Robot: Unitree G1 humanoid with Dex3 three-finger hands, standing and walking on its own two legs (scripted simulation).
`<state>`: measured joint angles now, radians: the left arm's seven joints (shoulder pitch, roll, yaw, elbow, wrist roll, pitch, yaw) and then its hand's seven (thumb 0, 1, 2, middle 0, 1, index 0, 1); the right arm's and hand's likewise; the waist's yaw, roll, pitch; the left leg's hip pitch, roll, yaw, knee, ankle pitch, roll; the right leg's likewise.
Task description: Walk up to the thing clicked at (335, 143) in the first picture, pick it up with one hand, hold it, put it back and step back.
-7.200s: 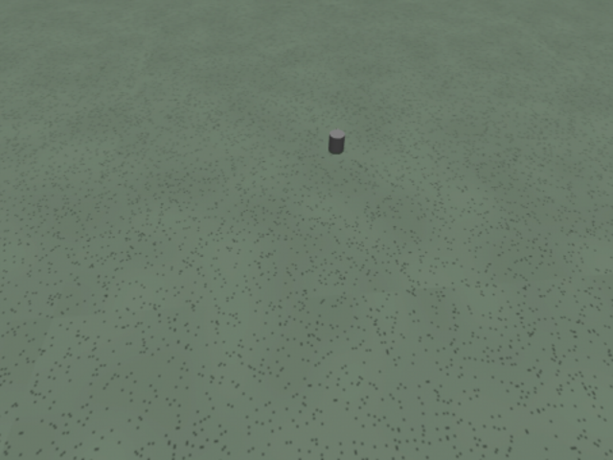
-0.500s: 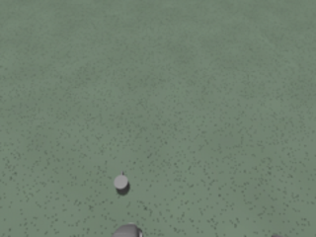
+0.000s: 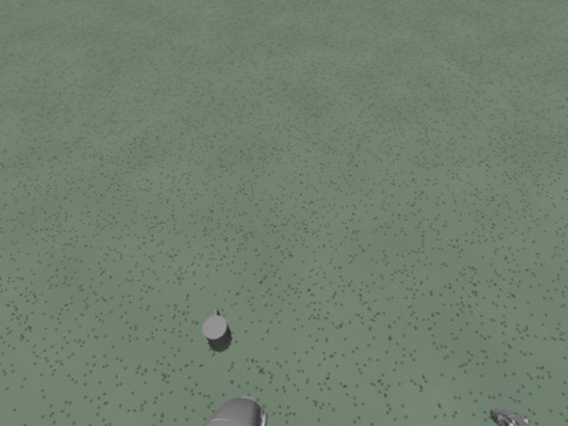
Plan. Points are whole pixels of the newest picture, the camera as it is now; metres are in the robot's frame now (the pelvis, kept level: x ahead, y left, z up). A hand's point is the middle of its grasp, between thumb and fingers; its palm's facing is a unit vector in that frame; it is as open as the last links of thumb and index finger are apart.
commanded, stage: walk up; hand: left
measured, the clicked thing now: (217, 326) +0.50 +0.28 -0.72
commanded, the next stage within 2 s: stand in 1.06 s
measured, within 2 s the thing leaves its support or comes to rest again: neither
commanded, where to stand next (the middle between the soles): +0.06 +0.00 m, yaw +2 degrees
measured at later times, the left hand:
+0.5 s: hand out of the picture +0.08 +0.26 -0.13, palm faces +0.03 -0.90 -0.43, open 7.4 cm
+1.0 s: hand out of the picture +0.02 +0.30 -0.16, palm faces +0.09 -0.92 -0.37, open 7.4 cm
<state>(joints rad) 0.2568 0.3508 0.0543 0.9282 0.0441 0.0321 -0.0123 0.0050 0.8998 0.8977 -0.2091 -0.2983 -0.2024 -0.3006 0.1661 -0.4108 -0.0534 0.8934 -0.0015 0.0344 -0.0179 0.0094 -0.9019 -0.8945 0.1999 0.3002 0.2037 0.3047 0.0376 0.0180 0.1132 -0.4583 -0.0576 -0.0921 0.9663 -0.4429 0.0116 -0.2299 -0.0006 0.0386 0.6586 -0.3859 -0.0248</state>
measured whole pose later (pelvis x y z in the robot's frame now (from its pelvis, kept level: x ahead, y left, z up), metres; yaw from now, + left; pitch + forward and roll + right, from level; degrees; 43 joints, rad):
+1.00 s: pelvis -0.01 +0.02 +0.00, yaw +6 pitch -1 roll +0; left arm 0.21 0.42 0.05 0.99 0.00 0.02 0.00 0.01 0.90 0.90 -0.21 -0.30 -0.20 -0.30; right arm 0.25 -0.36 -0.02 0.95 -0.04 0.00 0.01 0.01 -0.90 -0.89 0.20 0.30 0.21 0.30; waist 0.00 -0.04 0.07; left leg -0.26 0.00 -0.01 0.63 -0.34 0.01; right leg -0.35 0.00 0.05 0.79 -0.46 -0.02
